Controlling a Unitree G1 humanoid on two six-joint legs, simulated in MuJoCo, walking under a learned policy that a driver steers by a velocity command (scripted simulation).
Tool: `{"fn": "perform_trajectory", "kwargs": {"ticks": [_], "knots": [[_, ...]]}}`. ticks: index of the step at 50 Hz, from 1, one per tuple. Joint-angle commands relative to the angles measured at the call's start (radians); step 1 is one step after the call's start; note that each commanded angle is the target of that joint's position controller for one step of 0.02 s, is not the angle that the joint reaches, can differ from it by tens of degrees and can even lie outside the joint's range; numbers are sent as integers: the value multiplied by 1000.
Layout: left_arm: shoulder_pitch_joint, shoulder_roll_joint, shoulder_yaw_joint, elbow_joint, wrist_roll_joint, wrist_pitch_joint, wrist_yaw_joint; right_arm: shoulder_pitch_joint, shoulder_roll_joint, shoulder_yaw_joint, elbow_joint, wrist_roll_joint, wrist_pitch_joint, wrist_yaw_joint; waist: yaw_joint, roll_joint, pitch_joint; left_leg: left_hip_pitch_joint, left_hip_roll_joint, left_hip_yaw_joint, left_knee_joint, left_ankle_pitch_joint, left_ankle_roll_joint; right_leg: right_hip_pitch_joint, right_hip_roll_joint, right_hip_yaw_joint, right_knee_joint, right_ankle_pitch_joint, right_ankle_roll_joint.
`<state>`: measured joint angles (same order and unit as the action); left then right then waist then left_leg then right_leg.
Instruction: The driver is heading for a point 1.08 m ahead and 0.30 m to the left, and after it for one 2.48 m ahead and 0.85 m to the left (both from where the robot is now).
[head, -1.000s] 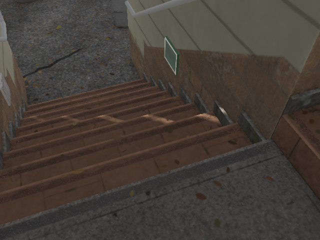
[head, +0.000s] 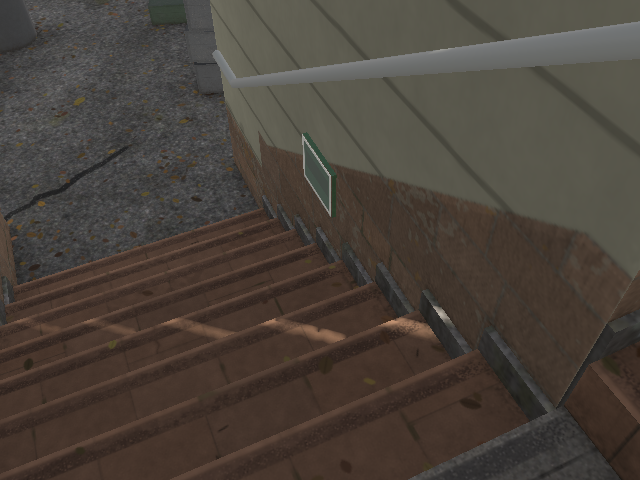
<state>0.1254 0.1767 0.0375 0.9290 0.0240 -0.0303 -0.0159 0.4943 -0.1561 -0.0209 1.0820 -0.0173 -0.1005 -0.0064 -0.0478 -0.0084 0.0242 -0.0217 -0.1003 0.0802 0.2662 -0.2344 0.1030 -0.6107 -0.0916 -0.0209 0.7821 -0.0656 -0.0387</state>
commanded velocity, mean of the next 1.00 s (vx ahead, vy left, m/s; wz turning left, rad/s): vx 0.50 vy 0.00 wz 0.26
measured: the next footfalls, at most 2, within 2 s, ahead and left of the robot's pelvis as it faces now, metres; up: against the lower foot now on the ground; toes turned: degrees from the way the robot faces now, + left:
right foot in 0.18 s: +0.27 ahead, -0.12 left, +0.00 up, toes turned -4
left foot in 0.90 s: +0.54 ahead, +0.18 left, -0.18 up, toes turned +19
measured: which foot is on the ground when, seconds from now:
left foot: down 0.00-0.20, up 0.22-0.88, down 0.90-1.00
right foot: up 0.00-0.16, down 0.18-0.90, up 0.92-1.00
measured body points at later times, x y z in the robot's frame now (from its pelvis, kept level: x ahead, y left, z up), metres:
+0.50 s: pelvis +0.24 -0.05 +0.00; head +0.26 -0.06 +0.45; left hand +0.18 +0.20 -0.13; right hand +0.37 -0.29 -0.14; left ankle +0.34 +0.11 -0.67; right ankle +0.23 -0.12 -0.74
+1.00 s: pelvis +0.46 +0.09 -0.19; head +0.49 +0.12 +0.25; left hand +0.36 +0.32 -0.34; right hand +0.65 -0.12 -0.32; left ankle +0.50 +0.17 -0.92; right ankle +0.35 -0.10 -0.62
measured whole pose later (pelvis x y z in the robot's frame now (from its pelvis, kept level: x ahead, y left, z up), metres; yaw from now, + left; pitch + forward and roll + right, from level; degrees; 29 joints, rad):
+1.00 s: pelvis +0.46 +0.09 -0.19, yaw +19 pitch +0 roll -1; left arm 0.37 0.22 0.06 0.95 0.00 -0.06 0.06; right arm 0.16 -0.22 -0.07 0.90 -0.02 -0.01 0.02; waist 0.05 -0.02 0.09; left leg -0.39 -0.07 0.02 0.57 -0.20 0.07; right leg -0.47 -0.13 -0.02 2.00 -0.77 0.01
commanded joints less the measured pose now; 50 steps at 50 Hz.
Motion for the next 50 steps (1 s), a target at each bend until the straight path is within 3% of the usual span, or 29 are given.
{"fn": "perform_trajectory", "kwargs": {"ticks": [1, 5, 7, 8, 9, 10, 11, 12, 14, 15, 16, 18, 23, 26, 28, 30, 34, 37, 38, 40, 41, 43, 44, 45, 46, 47, 48, 49, 50], "knots": [[-103, 40, 3, -77, -10, -12, 0, 64, -122, -14, -31, -1, -14, -9, 2, 55, 99, -76, 293, -175, -101, 320, 118, 14, 33, -44, -103, 47, 3], [-138, 56, 7, -106, -11, -11, 11, 76, -140, -17, -16, 4, -4, -18, 0, 80, 128, 7, 313, -163, -37, 429, 113, 49, 62, -61, -196, -54, -32], [-28, 76, 19, -79, -6, -18, 20, 42, -165, -27, -19, -1, -3, -23, 50, 96, 62, 30, 299, -134, 103, 722, 82, 218, 118, -82, -263, -84, -56], [96, 103, 33, -45, 7, -31, 22, 4, -185, -31, -27, 17, 1, -25, 107, 75, -5, 30, 266, -107, 234, 816, 48, 362, 145, -99, -330, -43, -75], [294, 159, 56, 14, 22, -47, 29, -26, -177, -27, -46, 21, 5, -23, 176, 53, -120, -112, 225, -80, 460, 687, 21, 629, 63, -15, -317, -12, -116], [448, 255, 78, 22, 43, -51, 33, 38, -102, -11, -80, 44, 10, -14, 193, -114, -292, -406, 96, 0, 863, 170, -27, 933, -230, 369, -359, -85, -209], [439, 257, 80, 49, 12, -47, 16, 102, -104, -18, -63, 27, 13, -4, 158, -191, -339, -572, 3, -97, 1067, -328, -24, 954, -340, 679, -475, -41, -304], [332, 205, 69, 35, -12, -43, 8, 27, -140, -30, -76, 8, 20, -2, 117, -72, -172, -616, 88, -159, 1064, -241, -23, 800, -293, 520, -499, -82, -272], [209, 115, 52, 11, -5, -57, 4, -71, -111, -27, -93, -1, 21, 2, 73, -4, -5, -548, 153, -171, 925, -102, -33, 560, -207, 312, -573, 32, -200], [205, 98, 49, 20, -11, -70, 7, -96, -129, -29, -106, -33, 32, 7, 50, -13, 5, -509, 168, -165, 868, -82, -39, 505, -181, 263, -594, 52, -185], [217, 92, 47, 29, -14, -81, 6, -87, -117, -30, -105, -39, 50, 11, 31, -22, -2, -465, 171, -153, 835, -72, -46, 475, -164, 223, -604, 90, -170], [242, 103, 44, 36, -19, -93, 15, -97, -89, -26, -111, -36, 65, 10, 14, -22, 10, -443, 158, -156, 751, -14, -38, 452, -144, 163, -618, 177, -151], [285, 115, 39, 35, -10, -84, 28, -259, -113, -31, -196, -18, 95, 28, 39, -94, 9, -479, 87, -120, 659, 264, -19, 452, -99, -19, -593, 329, -76], [390, 111, 39, 60, 0, -93, 33, -260, -151, -55, -193, -45, 110, 30, 53, -68, 7, -650, 119, -198, 792, 288, 5, 592, -189, 21, -508, 338, -114], [386, 97, 32, 50, 3, -105, 32, -361, -157, -64, -244, -38, 102, 37, 71, -104, 57, -687, 109, -168, 688, 403, 7, 583, -139, -33, -459, 259, -104], [468, 110, 39, 78, 2, -109, 44, -399, -168, -80, -271, -51, 107, 26, 95, -90, 72, -838, 143, -244, 689, 426, 2, 711, -187, 21, -369, 190, -116], [536, 114, 51, 75, 14, -115, 53, -502, -152, -93, -322, -42, 117, 25, 142, -50, 143, -1004, 159, -253, 659, 375, -13, 749, -258, 57, -286, 99, -131], [375, 61, 20, 25, 7, -116, 77, -526, -102, -75, -367, 4, 127, 97, 93, -25, 152, -542, 153, -143, 372, 865, -19, 304, -170, -87, -263, -346, -59], [353, 77, 23, 26, 3, -121, 82, -541, -89, -67, -374, 1, 136, 110, 100, -14, 169, -463, 155, -121, 336, 893, -16, 248, -175, -104, -259, -382, -50], [367, 89, 27, 34, -10, -115, 98, -541, -77, -50, -368, -13, 142, 102, 137, -6, 184, -444, 153, -88, 250, 861, -30, 303, -171, -137, -150, -292, -32], [397, 104, 32, 42, 2, -104, 101, -529, -84, -47, -342, -18, 127, 92, 162, 1, 194, -455, 167, -70, 192, 841, -22, 364, -178, -148, -77, -237, -23], [440, 112, 33, 59, 5, -68, 108, -398, -113, -52, -281, -26, 106, 63, 135, -9, 142, -352, 162, -38, 93, 763, -10, 457, -176, -145, 159, -64, -35], [415, 149, 43, 56, 14, -59, 111, -218, -160, -73, -209, -34, 94, 38, 55, -12, 43, -202, 134, -17, 60, 731, 6, 479, -163, -146, 385, 87, -37], [355, 180, 50, 38, -12, -46, 113, 17, -196, -93, -130, -52, 88, 27, -78, 30, -68, 74, 105, 12, 1, 773, 25, 393, -121, -184, 704, 132, -30], [373, 160, 57, 46, -21, -33, 111, 66, -295, -124, -84, -61, 81, 21, -110, 278, -95, 280, 169, -62, 94, 866, 79, 125, 27, -216, 1211, -549, -4], [496, 82, 40, -8, -52, -49, 78, 68, -378, -120, -98, -29, 76, 33, 13, 421, -280, 693, 353, -232, 579, 1497, 177, -344, 52, -92, 1516, -919, 19], [423, 157, 39, -52, -59, -58, 63, 71, -359, -122, -157, 24, 86, 33, -70, 239, -444, 719, 425, -376, 519, 1398, 222, -429, -3, -20, 1467, -808, 29], [341, 165, 44, -67, -33, -47, 64, 20, -315, -108, -185, 35, 93, 21, -55, 60, -389, 548, 452, -418, 376, 1133, 235, -438, -17, -24, 1349, -664, 50], [260, 101, 20, -99, -11, -38, 64, -32, -320, -103, -179, 18, 104, -4, -24, 81, -328, 382, 498, -572, 221, 626, 324, -496, 8, -22, 1334, -615, 72]]}}
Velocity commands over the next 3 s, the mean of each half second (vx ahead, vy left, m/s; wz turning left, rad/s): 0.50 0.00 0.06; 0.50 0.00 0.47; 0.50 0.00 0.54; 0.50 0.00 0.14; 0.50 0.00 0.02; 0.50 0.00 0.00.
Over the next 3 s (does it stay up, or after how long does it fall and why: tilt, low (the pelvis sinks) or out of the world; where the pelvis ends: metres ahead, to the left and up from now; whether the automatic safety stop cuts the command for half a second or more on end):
stays up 1.37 0.53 -0.76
